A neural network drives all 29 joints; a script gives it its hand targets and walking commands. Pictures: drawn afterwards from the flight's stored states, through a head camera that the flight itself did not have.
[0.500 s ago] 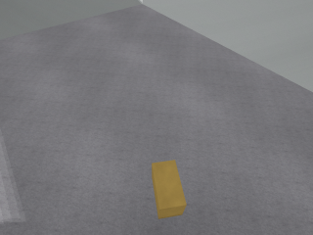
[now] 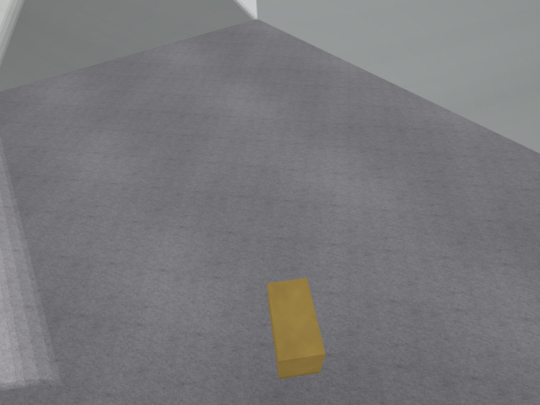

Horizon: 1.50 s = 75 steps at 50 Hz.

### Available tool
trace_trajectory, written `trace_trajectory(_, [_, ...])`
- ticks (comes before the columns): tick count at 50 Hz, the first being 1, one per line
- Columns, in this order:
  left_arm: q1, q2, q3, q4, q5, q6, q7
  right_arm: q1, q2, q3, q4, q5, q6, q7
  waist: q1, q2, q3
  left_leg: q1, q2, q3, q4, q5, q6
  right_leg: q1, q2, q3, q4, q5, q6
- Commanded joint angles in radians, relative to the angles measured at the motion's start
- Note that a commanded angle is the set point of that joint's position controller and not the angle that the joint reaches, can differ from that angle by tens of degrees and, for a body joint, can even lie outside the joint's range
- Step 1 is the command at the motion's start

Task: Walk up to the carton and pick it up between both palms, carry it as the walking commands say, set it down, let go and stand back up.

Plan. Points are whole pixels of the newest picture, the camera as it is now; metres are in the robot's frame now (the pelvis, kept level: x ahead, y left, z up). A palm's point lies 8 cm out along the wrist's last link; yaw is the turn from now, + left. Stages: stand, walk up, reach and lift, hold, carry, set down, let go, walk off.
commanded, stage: walk up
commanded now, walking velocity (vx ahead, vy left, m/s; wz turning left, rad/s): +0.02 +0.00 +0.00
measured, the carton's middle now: (293, 327) +0.51 -0.05 -0.68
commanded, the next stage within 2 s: stand in 1.46 s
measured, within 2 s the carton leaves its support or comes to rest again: neither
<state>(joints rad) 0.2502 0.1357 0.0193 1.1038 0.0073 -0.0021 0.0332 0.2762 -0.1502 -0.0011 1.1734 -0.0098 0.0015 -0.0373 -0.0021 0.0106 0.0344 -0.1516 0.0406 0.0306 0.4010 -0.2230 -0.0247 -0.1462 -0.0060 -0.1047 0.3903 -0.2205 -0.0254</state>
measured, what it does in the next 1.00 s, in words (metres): steps on the spot: right foot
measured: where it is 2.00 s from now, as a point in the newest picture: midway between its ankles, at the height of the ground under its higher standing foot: outside the picture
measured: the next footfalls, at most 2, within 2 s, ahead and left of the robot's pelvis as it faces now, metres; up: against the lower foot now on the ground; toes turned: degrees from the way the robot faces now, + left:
right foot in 0.80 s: +0.11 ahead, -0.18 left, +0.00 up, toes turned +0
left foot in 1.14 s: +0.14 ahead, +0.07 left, +0.00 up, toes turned -7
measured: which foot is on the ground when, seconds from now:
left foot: down 0.00-0.78, up 0.80-1.00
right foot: down 0.00-0.46, up 0.48-0.78, down 0.80-1.00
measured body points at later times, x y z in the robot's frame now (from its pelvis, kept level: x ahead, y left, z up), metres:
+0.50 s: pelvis -0.01 +0.03 +0.00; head +0.00 +0.04 +0.45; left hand -0.05 +0.25 -0.16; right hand -0.03 -0.19 -0.15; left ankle +0.00 +0.13 -0.74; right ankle -0.01 -0.10 -0.73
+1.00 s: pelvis +0.07 -0.06 +0.00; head +0.09 -0.08 +0.45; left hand +0.06 +0.18 -0.14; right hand +0.13 -0.30 -0.17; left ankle +0.06 +0.07 -0.68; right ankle +0.07 -0.18 -0.74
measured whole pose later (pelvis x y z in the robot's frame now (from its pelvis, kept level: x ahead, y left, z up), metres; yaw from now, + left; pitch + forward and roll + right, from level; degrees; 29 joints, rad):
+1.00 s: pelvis +0.07 -0.06 +0.00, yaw +4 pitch +0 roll +1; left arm 0.31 0.15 0.03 1.02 0.02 -0.04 0.04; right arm 0.21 -0.23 -0.07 1.05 -0.02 0.03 -0.01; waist 0.02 0.05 0.03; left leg -0.46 0.01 0.03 0.94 -0.34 -0.05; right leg -0.19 -0.10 -0.14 0.42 -0.23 0.01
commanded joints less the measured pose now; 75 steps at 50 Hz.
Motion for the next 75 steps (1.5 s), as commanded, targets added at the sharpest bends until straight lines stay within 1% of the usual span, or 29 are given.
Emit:
trace_trajectory(1, [0.071,0.089,0.012,-0.003,0.001,-0.003,-0.002,0.064,-0.076,-0.003,-0.011,0.001,-0.017,-0.004,0.013,0.006,0.043,-0.061,0.063,-0.055,-0.097,0.094,0.037,0.032,-0.114,0.111,-0.093,0.085,0.001])
trace_trajectory(22, [0.172,0.065,0.004,0.030,0.009,0.003,0.000,0.093,-0.085,-0.005,-0.018,0.002,-0.020,-0.001,0.008,0.012,0.068,-0.089,0.085,-0.108,-0.141,0.027,0.059,0.016,-0.106,0.079,-0.067,0.066,0.044])
trace_trajectory(23, [0.166,0.092,0.029,0.010,0.015,0.001,0.005,0.095,-0.090,-0.044,-0.020,-0.008,-0.018,-0.006,0.008,0.025,0.031,-0.052,0.110,-0.121,-0.129,-0.065,0.071,-0.036,-0.091,0.026,-0.002,-0.043,0.033])
trace_trajectory(24, [0.121,0.145,0.057,-0.018,0.021,0.021,-0.018,0.232,-0.209,-0.088,-0.014,-0.020,-0.001,-0.016,-0.066,0.016,0.004,0.104,0.301,-0.467,-0.233,-0.483,0.141,-0.307,-0.025,-0.041,0.296,-0.295,0.061])
trace_trajectory(25, [0.050,0.121,0.058,-0.066,0.038,0.035,-0.028,0.262,-0.261,-0.114,0.000,-0.025,0.006,-0.024,-0.083,0.096,0.064,0.067,0.437,-0.597,-0.318,-0.588,0.181,-0.465,-0.072,0.038,0.523,-0.267,0.062])
trace_trajectory(27, [0.054,0.079,0.049,-0.091,0.044,0.027,-0.039,0.162,-0.191,-0.092,-0.024,-0.027,-0.005,-0.020,-0.039,0.122,0.106,-0.036,0.376,-0.473,-0.306,-0.512,0.153,-0.508,-0.109,0.084,0.597,-0.173,0.064])
trace_trajectory(30, [0.082,0.067,0.045,-0.095,0.036,0.010,-0.042,0.126,-0.151,-0.071,-0.040,-0.023,-0.031,-0.004,-0.033,0.150,0.091,-0.102,0.263,-0.272,-0.285,-0.295,0.138,-0.383,-0.079,0.022,0.502,-0.105,0.083])
trace_trajectory(35, [0.035,0.074,0.038,-0.141,0.020,0.013,-0.053,0.109,-0.190,-0.081,-0.056,-0.028,-0.030,0.007,-0.036,0.236,0.075,-0.174,0.212,-0.164,-0.253,-0.246,0.140,-0.183,-0.040,-0.038,0.244,-0.123,0.088])
trace_trajectory(37, [0.072,0.087,0.034,-0.135,0.013,0.001,-0.041,0.074,-0.186,-0.080,-0.065,-0.028,-0.022,0.014,0.002,0.222,0.069,-0.240,0.152,-0.124,-0.151,-0.244,0.132,-0.013,-0.019,-0.069,0.099,-0.065,0.085])
trace_trajectory(38, [0.135,0.114,0.041,-0.112,0.011,-0.014,-0.029,0.078,-0.151,-0.067,-0.066,-0.028,-0.020,0.018,0.034,0.172,0.029,-0.302,0.089,-0.092,-0.043,-0.243,0.117,0.137,-0.024,-0.073,0.056,-0.035,0.077])
trace_trajectory(39, [0.223,0.162,0.054,-0.082,0.016,-0.031,-0.018,0.091,-0.102,-0.055,-0.081,-0.029,-0.024,0.017,0.069,0.039,-0.010,-0.389,0.028,-0.042,0.140,-0.267,0.097,0.260,-0.115,0.023,-0.008,-0.039,0.073])
trace_trajectory(40, [0.330,0.247,0.071,-0.062,0.031,-0.050,-0.010,0.057,-0.042,-0.041,-0.136,-0.029,-0.028,0.016,0.107,-0.209,-0.020,-0.507,-0.023,0.001,0.462,-0.343,0.064,0.258,-0.355,0.318,-0.158,-0.182,0.043])
trace_trajectory(41, [0.301,0.317,0.073,-0.074,0.029,-0.042,-0.003,0.075,-0.029,-0.038,-0.155,-0.037,-0.023,0.009,0.094,-0.277,-0.021,-0.545,-0.009,-0.027,0.610,-0.338,0.047,0.130,-0.525,0.557,-0.250,-0.201,-0.052])
trace_trajectory(42, [0.218,0.279,0.066,-0.089,0.021,-0.031,-0.002,0.072,-0.092,-0.058,-0.133,-0.021,-0.011,0.007,0.054,-0.236,-0.002,-0.428,0.050,-0.087,0.610,-0.271,0.033,0.000,-0.478,0.482,-0.236,-0.060,-0.096])
trace_trajectory(43, [0.105,0.240,0.060,-0.127,0.014,-0.032,0.001,0.084,-0.109,-0.069,-0.115,-0.014,0.001,0.013,0.007,-0.199,0.041,-0.374,0.047,-0.093,0.618,-0.233,0.002,-0.067,-0.411,0.333,-0.188,0.181,-0.095])
trace_trajectory(44, [0.050,0.209,0.055,-0.143,0.006,-0.035,0.011,0.086,-0.108,-0.070,-0.105,-0.009,0.008,0.017,-0.010,-0.174,0.046,-0.348,0.026,-0.067,0.655,-0.209,-0.027,-0.084,-0.368,0.202,-0.126,0.460,-0.108])
trace_trajectory(46, [0.131,0.201,0.053,-0.120,0.004,-0.047,0.021,0.073,-0.114,-0.079,-0.110,-0.017,0.029,0.020,0.000,-0.112,-0.016,-0.379,0.003,-0.042,0.710,-0.188,-0.055,0.002,-0.378,0.158,-0.037,0.830,-0.116])
trace_trajectory(48, [0.102,0.149,0.039,-0.109,0.004,-0.053,0.016,0.062,-0.086,-0.071,-0.116,-0.012,0.034,0.025,-0.014,-0.216,-0.047,-0.315,-0.012,-0.033,0.612,-0.115,-0.036,-0.015,-0.302,0.064,-0.051,0.724,-0.096])
trace_trajectory(50, [0.075,0.108,0.026,-0.103,0.011,-0.046,0.007,0.020,-0.067,-0.055,-0.125,-0.005,0.038,0.032,-0.017,-0.255,-0.035,-0.194,-0.020,-0.027,0.386,-0.057,-0.013,-0.049,-0.219,0.022,-0.084,0.562,-0.075])
trace_trajectory(53, [0.093,0.180,0.048,-0.090,0.011,-0.031,0.011,-0.060,-0.109,-0.059,-0.147,-0.002,0.041,0.028,0.001,-0.230,-0.018,-0.170,-0.019,0.005,0.248,-0.100,-0.005,-0.013,-0.294,0.047,-0.058,0.509,-0.098])
trace_trajectory(54, [0.102,0.191,0.052,-0.084,0.010,-0.024,0.014,-0.081,-0.105,-0.058,-0.155,0.000,0.036,0.026,0.001,-0.204,-0.017,-0.147,-0.023,0.016,0.193,-0.082,-0.003,-0.018,-0.308,0.057,-0.037,0.479,-0.096])
trace_trajectory(56, [0.115,0.146,0.035,-0.062,0.004,-0.014,0.010,-0.060,-0.077,-0.044,-0.143,0.004,0.016,0.017,-0.007,-0.142,-0.031,-0.007,-0.025,0.011,0.005,0.051,0.019,-0.066,-0.242,0.065,0.006,0.299,-0.059])
trace_trajectory(57, [0.128,0.101,0.017,-0.058,0.004,-0.015,0.006,-0.029,-0.108,-0.049,-0.132,0.000,0.004,0.008,-0.011,-0.061,-0.048,0.069,0.040,-0.032,-0.033,0.151,0.030,-0.102,-0.192,0.049,0.044,0.184,-0.026])
trace_trajectory(58, [0.153,0.055,0.003,-0.061,-0.004,-0.011,0.006,-0.044,-0.161,-0.060,-0.134,0.005,-0.007,0.008,0.016,0.112,-0.027,0.062,0.144,-0.161,-0.049,0.331,0.066,-0.154,-0.089,-0.011,0.060,-0.022,0.023])
trace_trajectory(59, [0.153,0.075,0.013,-0.054,-0.014,-0.001,0.011,-0.018,-0.173,-0.057,-0.131,0.013,-0.009,0.010,0.010,0.138,-0.030,0.015,0.174,-0.198,-0.085,0.343,0.111,-0.090,-0.067,-0.008,0.056,-0.105,0.033])
trace_trajectory(62, [0.159,0.097,0.005,-0.037,-0.007,0.002,0.007,-0.096,-0.140,-0.042,-0.145,0.009,-0.004,0.003,0.029,0.134,-0.005,-0.004,0.116,-0.149,-0.107,0.236,0.086,-0.027,-0.080,0.020,-0.011,-0.015,0.033])
trace_trajectory(65, [0.170,0.104,-0.001,-0.020,-0.004,-0.002,0.006,-0.077,-0.123,-0.030,-0.123,0.014,-0.013,0.002,0.029,0.062,0.001,0.017,0.079,-0.108,-0.092,0.269,0.066,0.002,-0.112,0.044,-0.061,0.079,0.029])
trace_trajectory(72, [0.172,0.107,-0.004,-0.003,0.002,-0.002,0.010,-0.036,-0.128,-0.022,-0.095,0.012,-0.023,0.007,0.021,0.005,0.000,0.044,0.074,-0.085,-0.082,0.314,0.060,0.013,-0.121,0.047,-0.085,0.110,0.034])
trace_trajectory(75, [0.178,0.097,-0.004,0.008,0.007,0.002,0.008,-0.015,-0.127,-0.016,-0.077,0.011,-0.025,0.011,0.016,-0.007,0.019,0.023,0.075,-0.091,-0.110,0.228,0.067,0.027,-0.118,0.047,-0.094,0.080,0.039])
